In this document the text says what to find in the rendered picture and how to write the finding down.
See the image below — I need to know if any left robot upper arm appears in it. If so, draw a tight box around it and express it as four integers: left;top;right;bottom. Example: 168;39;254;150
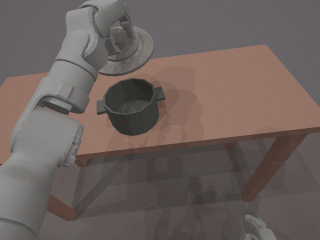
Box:
0;106;84;240

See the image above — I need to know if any table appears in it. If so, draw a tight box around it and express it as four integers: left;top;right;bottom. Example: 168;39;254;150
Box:
0;44;320;221

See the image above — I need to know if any knob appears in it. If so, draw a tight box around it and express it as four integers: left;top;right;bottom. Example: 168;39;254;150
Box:
110;28;129;50

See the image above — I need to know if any pot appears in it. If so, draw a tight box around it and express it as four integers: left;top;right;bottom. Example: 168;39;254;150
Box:
96;78;166;136

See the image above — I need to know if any robot right hand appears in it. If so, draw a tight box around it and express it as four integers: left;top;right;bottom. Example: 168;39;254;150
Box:
244;214;277;240

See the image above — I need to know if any robot left hand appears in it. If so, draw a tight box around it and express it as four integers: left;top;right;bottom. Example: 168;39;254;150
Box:
82;0;134;56

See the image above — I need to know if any left robot forearm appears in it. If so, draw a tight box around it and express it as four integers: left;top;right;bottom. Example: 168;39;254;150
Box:
10;2;111;153

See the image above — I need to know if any lid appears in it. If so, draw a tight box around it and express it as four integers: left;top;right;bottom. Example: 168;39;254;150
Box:
99;26;154;77

